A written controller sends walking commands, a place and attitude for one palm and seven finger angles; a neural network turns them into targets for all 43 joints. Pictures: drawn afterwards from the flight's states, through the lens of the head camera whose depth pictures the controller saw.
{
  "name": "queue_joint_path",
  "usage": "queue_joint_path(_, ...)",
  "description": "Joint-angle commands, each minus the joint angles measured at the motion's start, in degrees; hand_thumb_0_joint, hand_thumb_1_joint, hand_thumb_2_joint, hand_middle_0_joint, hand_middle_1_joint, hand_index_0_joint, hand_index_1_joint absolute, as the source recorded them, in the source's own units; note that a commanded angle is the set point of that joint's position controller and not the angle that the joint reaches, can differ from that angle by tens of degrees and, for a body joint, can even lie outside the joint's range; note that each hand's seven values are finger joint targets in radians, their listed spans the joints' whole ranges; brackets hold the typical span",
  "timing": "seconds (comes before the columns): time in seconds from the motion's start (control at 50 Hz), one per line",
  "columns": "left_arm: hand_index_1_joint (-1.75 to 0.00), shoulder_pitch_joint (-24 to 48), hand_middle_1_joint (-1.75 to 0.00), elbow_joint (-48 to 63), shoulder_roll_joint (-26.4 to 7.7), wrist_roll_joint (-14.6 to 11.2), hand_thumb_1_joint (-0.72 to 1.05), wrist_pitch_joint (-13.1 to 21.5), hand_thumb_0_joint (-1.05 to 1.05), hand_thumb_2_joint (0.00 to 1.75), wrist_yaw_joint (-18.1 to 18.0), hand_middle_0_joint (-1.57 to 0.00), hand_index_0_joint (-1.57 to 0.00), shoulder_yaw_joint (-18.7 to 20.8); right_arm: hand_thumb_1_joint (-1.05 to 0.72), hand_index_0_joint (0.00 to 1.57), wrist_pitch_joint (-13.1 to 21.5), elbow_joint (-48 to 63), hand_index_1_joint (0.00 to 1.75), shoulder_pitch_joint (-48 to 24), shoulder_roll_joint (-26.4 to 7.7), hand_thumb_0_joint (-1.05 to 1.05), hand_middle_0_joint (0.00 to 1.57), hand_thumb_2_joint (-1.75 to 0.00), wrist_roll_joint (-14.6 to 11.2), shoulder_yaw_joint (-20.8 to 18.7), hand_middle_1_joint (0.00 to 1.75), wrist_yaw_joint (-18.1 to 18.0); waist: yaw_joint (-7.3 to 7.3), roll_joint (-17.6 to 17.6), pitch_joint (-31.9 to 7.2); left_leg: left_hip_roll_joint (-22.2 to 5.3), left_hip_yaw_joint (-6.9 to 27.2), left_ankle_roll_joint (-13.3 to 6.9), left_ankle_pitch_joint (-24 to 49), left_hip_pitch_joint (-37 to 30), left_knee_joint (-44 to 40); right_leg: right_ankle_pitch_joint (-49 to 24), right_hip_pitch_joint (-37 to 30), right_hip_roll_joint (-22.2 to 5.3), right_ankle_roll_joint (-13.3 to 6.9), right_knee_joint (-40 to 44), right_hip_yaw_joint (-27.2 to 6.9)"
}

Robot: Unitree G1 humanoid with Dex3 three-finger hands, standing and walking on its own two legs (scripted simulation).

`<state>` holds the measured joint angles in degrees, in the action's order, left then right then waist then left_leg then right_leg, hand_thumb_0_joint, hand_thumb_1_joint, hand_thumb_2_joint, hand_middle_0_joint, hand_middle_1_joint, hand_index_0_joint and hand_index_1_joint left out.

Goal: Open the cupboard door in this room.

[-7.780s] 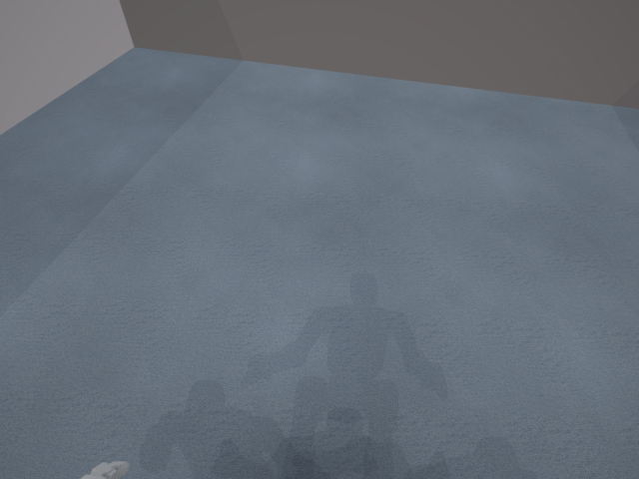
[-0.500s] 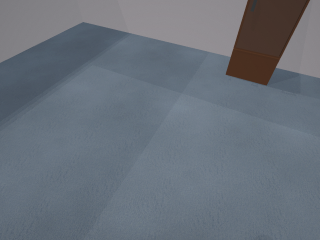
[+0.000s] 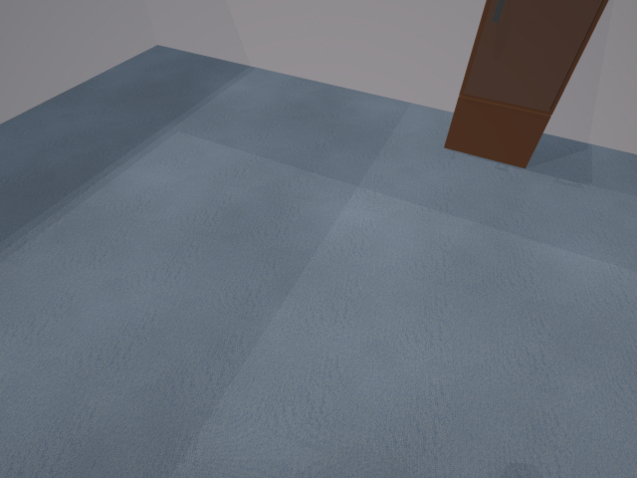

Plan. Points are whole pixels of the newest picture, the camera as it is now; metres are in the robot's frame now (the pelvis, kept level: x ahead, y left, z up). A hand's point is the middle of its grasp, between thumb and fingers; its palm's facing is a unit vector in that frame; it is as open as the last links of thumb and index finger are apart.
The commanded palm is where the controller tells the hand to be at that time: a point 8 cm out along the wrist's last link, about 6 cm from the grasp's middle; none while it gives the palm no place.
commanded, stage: stand and wait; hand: left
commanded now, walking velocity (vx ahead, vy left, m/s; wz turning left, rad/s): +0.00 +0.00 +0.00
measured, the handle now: out of the picture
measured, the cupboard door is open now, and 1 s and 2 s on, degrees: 0 0 0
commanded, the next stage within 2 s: turn or walk to find it in 0.34 s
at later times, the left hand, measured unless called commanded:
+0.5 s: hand out of the picture +0.02 +0.21 -0.17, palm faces +0.00 -0.96 -0.27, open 7.4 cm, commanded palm none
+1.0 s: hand out of the picture +0.05 +0.19 -0.18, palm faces -0.05 -0.98 -0.20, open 7.3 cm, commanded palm none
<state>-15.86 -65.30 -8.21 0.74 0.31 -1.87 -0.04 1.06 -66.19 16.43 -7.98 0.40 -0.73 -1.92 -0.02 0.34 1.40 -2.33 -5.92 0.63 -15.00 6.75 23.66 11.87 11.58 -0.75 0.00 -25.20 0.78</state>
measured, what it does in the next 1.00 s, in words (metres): stands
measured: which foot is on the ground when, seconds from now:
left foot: down 0.00-1.00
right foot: down 0.00-1.00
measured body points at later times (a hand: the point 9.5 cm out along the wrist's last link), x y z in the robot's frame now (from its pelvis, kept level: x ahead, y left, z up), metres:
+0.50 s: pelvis -0.01 +0.00 +0.00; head +0.00 +0.00 +0.45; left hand +0.02 +0.26 -0.15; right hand +0.02 -0.26 -0.16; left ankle -0.02 +0.12 -0.74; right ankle +0.02 -0.12 -0.74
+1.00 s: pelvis -0.01 +0.00 +0.00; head +0.00 +0.01 +0.45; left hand +0.06 +0.24 -0.16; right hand -0.01 -0.24 -0.16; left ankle -0.03 +0.12 -0.74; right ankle +0.02 -0.12 -0.74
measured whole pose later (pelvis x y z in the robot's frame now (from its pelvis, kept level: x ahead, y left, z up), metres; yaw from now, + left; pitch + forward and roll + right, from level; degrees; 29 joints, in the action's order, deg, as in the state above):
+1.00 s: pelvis -0.01 +0.00 +0.00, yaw -4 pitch -2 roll +0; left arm -10.7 -62.0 -11.4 1.0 -0.7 -0.7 1.0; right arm 0.8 -64.4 14.3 -10.6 0.6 -1.5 -1.3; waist -0.4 -1.3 1.9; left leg -2.0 -5.8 0.1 -17.0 8.2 26.8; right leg 11.5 14.3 0.9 0.0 -27.4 -2.4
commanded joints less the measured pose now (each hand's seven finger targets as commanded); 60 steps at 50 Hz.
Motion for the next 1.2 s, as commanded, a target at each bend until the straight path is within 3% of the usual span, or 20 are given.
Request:
queue_joint_path(0.0, -0.30, -2.4, -0.30, 1.8, -7.2, 0.0, 0.90, 1.1, 0.00, 0.90, -0.3, -0.20, -0.20, 1.2, -0.90, 0.20, 0.6, 1.5, 0.30, 3.2, -7.0, 0.00, 0.20, -0.90, 0.0, -1.5, 0.30, -0.1, 0.02, -0.2, 3.7, -5.3, 5.7, -1.6, 4.8, 2.4, -5.7, -5.5, 1.7, -5.2, -1.2, 5.3, -4.5)
queue_joint_path(0.32, -0.30, 2.2, -0.30, 3.2, -13.3, 0.1, 0.90, 1.8, 0.00, 0.90, 0.3, -0.20, -0.20, 2.2, -0.90, 0.20, 1.1, 3.1, 0.30, -1.2, -13.3, 0.00, 0.20, -0.90, 0.1, -2.4, 0.30, 0.2, -0.07, -0.6, 1.7, -5.7, 6.5, -1.9, 5.7, 0.8, -6.8, -6.8, -0.5, -6.0, -1.8, 6.5, -4.8)
queue_joint_path(0.4, -0.30, 1.1, -0.30, 3.1, -9.3, 0.0, 0.90, -0.1, 0.00, 0.90, 0.3, -0.20, -0.20, 1.8, -0.90, 0.20, -0.1, 3.1, 0.30, 0.2, -8.9, 0.00, 0.20, -0.90, 0.3, -1.7, 0.30, 0.0, -0.21, 0.4, 2.7, -6.3, 4.3, -1.0, 5.2, 0.3, -3.9, -9.1, 3.5, -5.4, -1.3, 3.5, -5.8)
queue_joint_path(0.52, -0.30, 2.9, -0.30, 6.7, -11.3, 0.5, 0.90, -1.6, 0.00, 0.90, 1.2, -0.20, -0.20, 3.3, -0.90, 0.20, -1.3, 7.0, 0.30, -2.8, -13.0, 0.00, 0.20, -0.90, 0.5, -3.5, 0.30, -0.2, -0.01, 2.2, 2.2, -10.3, 5.6, -2.6, -0.3, 1.9, -3.0, -7.6, 8.9, -2.9, -1.0, -4.3, -5.8)
queue_joint_path(0.58, -0.30, 1.5, -0.30, 7.3, -10.5, 0.7, 0.90, -1.5, 0.00, 0.90, 1.3, -0.20, -0.20, 3.2, -0.90, 0.20, -1.2, 8.2, 0.30, -4.4, -13.1, 0.00, 0.20, -0.90, 0.6, -3.8, 0.30, -0.1, 0.71, 3.6, 1.1, -11.0, 5.8, -3.6, -0.8, 4.8, -2.7, -7.1, 7.2, -2.2, -0.8, -7.1, -5.2)
queue_joint_path(0.62, -0.30, 0.5, -0.30, 7.3, -10.8, 0.9, 0.90, -1.2, 0.00, 0.90, 1.1, -0.20, -0.20, 3.2, -0.90, 0.20, -1.1, 8.7, 0.30, -4.9, -12.2, 0.00, 0.20, -0.90, 0.5, -3.7, 0.30, 0.1, 1.05, 0.8, -0.3, -9.1, 4.2, -2.9, -1.6, 5.9, 0.0, -8.8, 5.5, -3.2, -1.2, -5.1, -7.2)
queue_joint_path(0.66, -0.30, 0.5, -0.30, 7.3, -12.5, 0.9, 0.90, -0.5, 0.00, 0.90, 0.8, -0.20, -0.20, 3.3, -0.90, 0.20, -1.2, 8.7, 0.30, -3.4, -9.8, 0.00, 0.20, -0.90, 0.3, -3.3, 0.30, 0.2, 0.28, -6.8, -1.7, -4.0, 0.1, -0.9, -3.8, 6.5, 7.1, -9.5, 4.4, -7.8, -3.4, 1.2, -14.9)
queue_joint_path(0.68, -0.30, 0.3, -0.30, 7.2, -13.6, 0.7, 0.90, -0.3, 0.00, 0.90, 0.6, -0.20, -0.20, 3.5, -0.90, 0.20, -1.3, 8.4, 0.30, -2.0, -8.6, 0.00, 0.20, -0.90, 0.2, -3.0, 0.30, 0.3, -0.08, -11.2, -2.6, -1.8, -0.7, 0.0, -6.1, 7.0, 10.3, -8.7, 3.4, -11.0, -5.3, 5.1, -19.3)
queue_joint_path(0.7, -0.30, 0.2, -0.30, 6.9, -14.0, 0.6, 0.90, -0.1, 0.00, 0.90, 0.4, -0.20, -0.20, 3.5, -0.90, 0.20, -1.6, 8.0, 0.30, -1.6, -8.0, 0.00, 0.20, -0.90, 0.1, -2.8, 0.30, 0.4, 0.10, -13.0, -2.5, -0.7, 0.2, 0.3, -8.4, 7.2, 12.1, -7.6, 3.4, -12.6, -7.0, 7.8, -21.3)
queue_joint_path(0.74, -0.30, 1.7, -0.30, 7.0, -13.4, 0.4, 0.90, 0.0, 0.00, 0.90, 0.2, -0.20, -0.20, 3.5, -0.90, 0.20, -1.4, 7.2, 0.30, -1.7, -8.1, 0.00, 0.20, -0.90, 0.1, -2.6, 0.30, 0.4, -0.16, -11.1, -1.9, -1.4, 2.3, 0.1, -9.0, 6.8, 11.6, -8.7, 3.2, -11.8, -7.9, 8.1, -19.9)
queue_joint_path(0.78, -0.30, 4.0, -0.30, 7.0, -13.0, 0.2, 0.90, 0.4, 0.00, 0.90, 0.2, -0.20, -0.20, 3.5, -0.90, 0.20, -0.6, 5.7, 0.30, 1.0, -8.3, 0.00, 0.20, -0.90, -0.1, -2.5, 0.30, 0.3, -1.65, -8.5, -3.9, -2.2, 3.6, -0.3, -1.1, 2.4, 5.0, -12.5, 2.6, -9.6, -6.2, 4.8, -15.5)
queue_joint_path(0.8, -0.30, 4.4, -0.30, 7.0, -12.2, 0.0, 0.90, 0.6, 0.00, 0.90, 0.3, -0.20, -0.20, 3.3, -0.90, 0.20, -0.3, 5.1, 0.30, 1.5, -8.9, 0.00, 0.20, -0.90, -0.1, -2.6, 0.30, 0.2, -1.72, -6.6, -4.5, -3.3, 4.4, -0.7, 3.2, -0.5, 3.0, -12.3, 3.7, -7.4, -4.8, 3.3, -13.1)
queue_joint_path(0.82, -0.30, 4.4, -0.30, 7.2, -11.5, 0.0, 0.90, 0.7, 0.00, 0.90, 0.3, -0.20, -0.20, 3.1, -0.90, 0.20, 0.2, 4.8, 0.30, 1.6, -9.8, 0.00, 0.20, -0.90, 0.0, -2.6, 0.30, 0.1, -1.61, -3.6, -4.8, -4.8, 5.7, -1.2, 6.6, -1.8, 1.2, -12.4, 4.0, -5.5, -3.6, 1.6, -11.1)
queue_joint_path(0.86, -0.30, 4.8, -0.30, 6.9, -10.7, 0.1, 0.90, 0.2, 0.00, 0.90, 0.4, -0.20, -0.20, 2.8, -0.90, 0.20, 0.5, 4.7, 0.30, -1.2, -10.7, 0.00, 0.20, -0.90, 0.2, -2.6, 0.30, 0.3, -0.25, 2.6, -1.8, -7.4, 8.1, -2.1, 3.6, 1.9, -3.4, -6.6, 3.7, -2.9, -1.6, 0.3, -7.5)
queue_joint_path(0.9, -0.30, 4.5, -0.30, 6.3, -11.1, 0.2, 0.90, 0.2, 0.00, 0.90, 0.6, -0.20, -0.20, 2.8, -0.90, 0.20, 0.6, 4.9, 0.30, -3.3, -11.8, 0.00, 0.20, -0.90, 0.1, -2.7, 0.30, 0.3, 0.78, 5.0, 2.3, -8.4, 9.7, -2.9, 0.1, 6.1, -6.7, -4.3, 2.5, -2.3, -1.1, -0.2, -6.0)
queue_joint_path(1.0, -0.30, 3.6, -0.30, 5.0, -12.5, 0.3, 0.90, 0.5, 0.00, 0.90, 0.7, -0.20, -0.20, 2.7, -0.90, 0.20, 0.9, 4.7, 0.30, -3.3, -12.9, 0.00, 0.20, -0.90, 0.2, -2.9, 0.30, 0.2, 0.99, 4.4, 3.6, -7.1, 9.0, -2.8, -2.4, 5.9, -7.8, -4.8, 1.6, -3.2, -1.3, 2.1, -6.4)
queue_joint_path(1.18, -0.30, 6.7, -0.30, 5.0, -16.9, 0.2, 0.90, 1.6, 0.00, 0.90, 0.9, -0.20, -0.20, 2.8, -0.90, 0.20, 1.3, 4.7, 0.30, -4.2, -17.4, 0.00, 0.20, -0.90, 0.1, -3.3, 0.30, 0.4, -0.27, -1.6, 0.6, -6.1, 7.9, -2.6, 3.0, 0.5, -6.5, -8.4, 0.9, -4.9, -2.0, 4.6, -7.7)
